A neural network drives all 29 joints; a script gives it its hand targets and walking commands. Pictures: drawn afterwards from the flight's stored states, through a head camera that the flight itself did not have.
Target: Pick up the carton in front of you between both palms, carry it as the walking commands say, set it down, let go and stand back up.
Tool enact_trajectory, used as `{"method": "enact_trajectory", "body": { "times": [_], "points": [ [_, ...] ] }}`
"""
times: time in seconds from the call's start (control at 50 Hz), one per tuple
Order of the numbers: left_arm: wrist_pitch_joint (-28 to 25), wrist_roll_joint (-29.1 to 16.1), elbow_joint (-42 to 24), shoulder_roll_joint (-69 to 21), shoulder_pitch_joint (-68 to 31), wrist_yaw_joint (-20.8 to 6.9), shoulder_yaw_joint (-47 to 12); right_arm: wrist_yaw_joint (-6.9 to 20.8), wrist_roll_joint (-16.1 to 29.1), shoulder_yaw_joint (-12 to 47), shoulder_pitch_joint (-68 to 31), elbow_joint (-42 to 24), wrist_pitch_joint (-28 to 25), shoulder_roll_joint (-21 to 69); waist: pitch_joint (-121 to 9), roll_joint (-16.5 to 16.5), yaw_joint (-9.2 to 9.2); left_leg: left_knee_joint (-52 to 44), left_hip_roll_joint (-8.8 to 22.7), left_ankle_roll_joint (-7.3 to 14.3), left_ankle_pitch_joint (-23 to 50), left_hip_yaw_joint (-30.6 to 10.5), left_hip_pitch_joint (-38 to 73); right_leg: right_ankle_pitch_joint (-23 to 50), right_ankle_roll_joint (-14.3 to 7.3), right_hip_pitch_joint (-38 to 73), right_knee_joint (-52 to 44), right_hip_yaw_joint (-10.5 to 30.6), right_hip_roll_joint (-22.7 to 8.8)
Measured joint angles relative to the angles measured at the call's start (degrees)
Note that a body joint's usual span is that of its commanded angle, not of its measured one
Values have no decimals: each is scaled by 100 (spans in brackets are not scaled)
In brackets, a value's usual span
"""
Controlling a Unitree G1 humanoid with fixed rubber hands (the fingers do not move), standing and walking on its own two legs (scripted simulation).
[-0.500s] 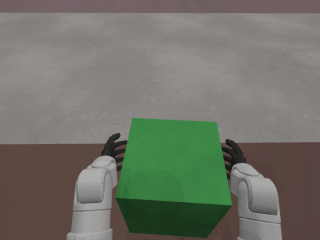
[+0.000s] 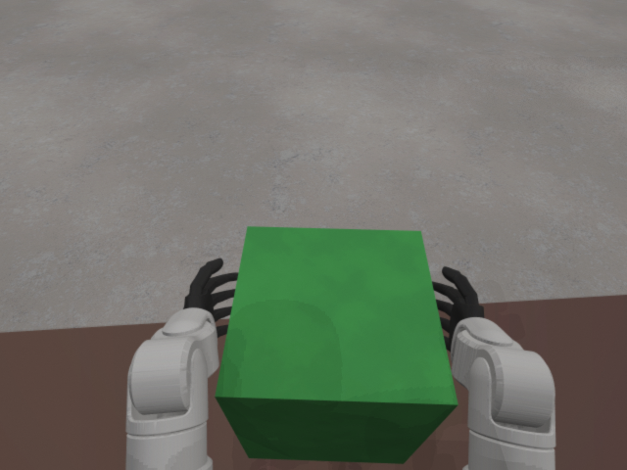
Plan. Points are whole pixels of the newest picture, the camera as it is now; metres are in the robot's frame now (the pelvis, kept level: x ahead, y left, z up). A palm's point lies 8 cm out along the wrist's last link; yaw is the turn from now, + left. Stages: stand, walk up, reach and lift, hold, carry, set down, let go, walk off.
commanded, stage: carry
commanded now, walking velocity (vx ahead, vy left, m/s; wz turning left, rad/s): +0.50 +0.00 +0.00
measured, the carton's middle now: (329, 351) +0.28 -0.01 +0.02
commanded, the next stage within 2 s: none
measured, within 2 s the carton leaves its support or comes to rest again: neither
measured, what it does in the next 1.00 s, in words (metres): walks ahead: right foot, then left foot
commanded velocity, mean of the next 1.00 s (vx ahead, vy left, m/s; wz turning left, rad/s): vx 0.09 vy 0.00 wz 0.00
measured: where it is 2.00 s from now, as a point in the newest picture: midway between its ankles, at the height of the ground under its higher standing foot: (318, 441)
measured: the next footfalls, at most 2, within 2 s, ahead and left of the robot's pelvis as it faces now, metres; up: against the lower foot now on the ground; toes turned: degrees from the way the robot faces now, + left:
right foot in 0.16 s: +0.30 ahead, -0.11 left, +0.00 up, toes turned -10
left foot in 0.54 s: +0.47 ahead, +0.07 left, +0.00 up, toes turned +7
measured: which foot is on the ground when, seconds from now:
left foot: down 0.00-0.18, up 0.20-0.52, down 0.54-1.00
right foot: up 0.00-0.14, down 0.16-1.00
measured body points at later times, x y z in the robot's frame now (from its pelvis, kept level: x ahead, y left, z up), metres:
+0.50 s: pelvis +0.31 -0.02 -0.01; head +0.33 -0.03 +0.44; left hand +0.59 +0.15 +0.06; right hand +0.61 -0.16 +0.06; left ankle +0.41 +0.08 -0.73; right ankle +0.26 -0.10 -0.75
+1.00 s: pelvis +0.40 -0.02 -0.02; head +0.46 -0.02 +0.43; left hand +0.79 +0.14 +0.09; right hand +0.79 -0.17 +0.08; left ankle +0.44 +0.08 -0.74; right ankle +0.28 -0.11 -0.74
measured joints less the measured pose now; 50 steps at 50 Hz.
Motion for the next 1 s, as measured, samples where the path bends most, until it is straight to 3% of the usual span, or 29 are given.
{"method": "enact_trajectory", "body": {
  "times": [0.08, 0.14, 0.18, 0.22, 0.26, 0.28, 0.32, 0.42, 0.54, 0.58, 0.62, 0.72, 0.8, 0.9, 1.0],
  "points": [
    [-61, 40, -90, 20, 142, -15, -43, 35, -3, 49, 17, 40, -65, -2, 16, -24, 25, -170, 32, -188, -421, -35, 688, 589, -62, 16, -1082, -271, 61],
    [-73, 31, -98, 29, 208, -20, -56, 50, -34, 96, 65, 34, -59, -8, 63, 22, 78, 227, 152, -361, -1005, -85, 1067, 790, -171, 371, -1586, -588, 207],
    [-133, 29, 60, 24, 187, -25, -88, 60, -57, 60, 99, 82, -77, -24, 98, 124, 171, 1441, 404, -393, -1328, -111, 843, 864, -419, 580, -1444, -727, 309],
    [-192, 34, 323, 19, 135, -28, -95, 67, -87, -7, 128, 221, -100, -19, 199, 130, 304, 3486, 370, -318, -1176, -603, -52, 371, -589, 641, -1094, -767, 307],
    [-228, 19, 425, 19, 153, -25, -82, 70, -110, 10, 158, 298, -126, -25, 348, 39, 379, 4895, 191, -199, -1003, -862, -979, 186, -547, 913, -1291, -752, 276],
    [-258, 6, 418, 22, 183, -23, -70, 71, -117, 36, 162, 316, -153, -27, 413, 6, 406, 5160, 156, -156, -872, -874, -1364, 196, -502, 1071, -1467, -741, 273],
    [-345, -28, 357, 29, 239, -19, -38, 73, -129, 83, 153, 323, -241, -16, 511, -39, 444, 4989, 144, -123, -632, -814, -1945, 188, -496, 1388, -1820, -702, 270],
    [-574, -97, 292, 27, 183, -21, 52, 74, -149, 145, 92, 299, -496, -14, 543, -60, 475, 3155, 76, -142, -189, -683, -2562, -63, -386, 1959, -2138, -545, 231],
    [-578, -130, 418, 55, -344, -12, 159, -1, -52, -13, -318, 286, -477, -80, 443, -9, 336, 1395, -8, -22, 1461, -321, -2102, -1071, -149, 2395, -1320, -453, 249],
    [-497, -167, 704, 291, -784, 9, 155, -70, -11, -56, -734, 614, -472, -155, 431, -254, 266, 1600, -125, 182, 858, -215, -1991, -1426, -71, 2337, -799, -295, 92],
    [-376, -243, 1112, 535, -1250, 45, 172, -117, 55, -85, -1234, 1091, -397, -299, 447, -389, 245, 1766, -179, 251, 512, -142, -1972, -1537, -41, 2248, -590, -15, 72],
    [-170, -400, 2180, 851, -2368, 157, 295, -191, 225, -199, -2285, 2104, -194, -662, 498, -299, 289, 1735, -124, 206, 361, -128, -1895, -1395, 12, 2474, -1187, 166, 196],
    [-157, -447, 2773, 985, -3024, 179, 429, -203, 262, -332, -2892, 2610, -147, -805, 577, -230, 288, 1766, -100, 208, 301, -139, -1909, -1327, 60, 2409, -1089, 188, 211],
    [-100, -403, 2948, 938, -3274, 189, 631, -218, 234, -481, -3168, 2775, -47, -802, 659, -139, 255, 1701, -98, 205, 381, -199, -1916, -1221, 68, 2515, -1370, 187, 248],
    [-57, -317, 2603, 762, -3117, 195, 772, -228, 216, -551, -3108, 2532, 12, -736, 816, -75, 234, 1691, -68, 159, 485, -262, -1923, -1085, 16, 2441, -1271, 117, 261]
  ]
}}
